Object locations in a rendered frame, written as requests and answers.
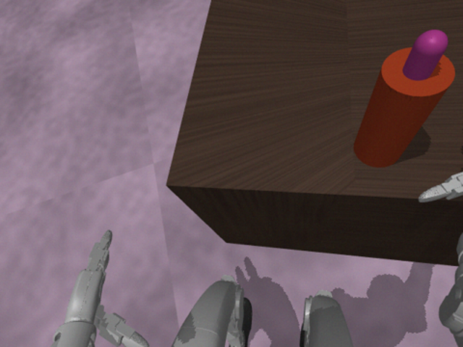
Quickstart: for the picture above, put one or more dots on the left robot foot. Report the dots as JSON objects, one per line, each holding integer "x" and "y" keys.
{"x": 247, "y": 321}

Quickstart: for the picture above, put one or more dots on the bottle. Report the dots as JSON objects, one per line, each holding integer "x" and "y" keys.
{"x": 410, "y": 84}

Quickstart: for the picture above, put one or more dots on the left robot hand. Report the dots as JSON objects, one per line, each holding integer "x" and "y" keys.
{"x": 84, "y": 303}

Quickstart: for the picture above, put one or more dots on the right robot hand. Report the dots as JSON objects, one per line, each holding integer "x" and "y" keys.
{"x": 451, "y": 188}

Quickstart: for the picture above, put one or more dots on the right robot arm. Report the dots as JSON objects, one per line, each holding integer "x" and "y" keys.
{"x": 451, "y": 309}

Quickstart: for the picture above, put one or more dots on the left robot arm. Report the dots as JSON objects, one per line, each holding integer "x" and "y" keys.
{"x": 75, "y": 334}

